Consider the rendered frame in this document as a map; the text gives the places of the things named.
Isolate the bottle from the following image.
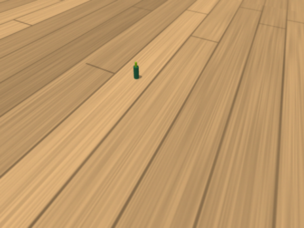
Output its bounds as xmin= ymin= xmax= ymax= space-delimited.
xmin=133 ymin=62 xmax=139 ymax=79

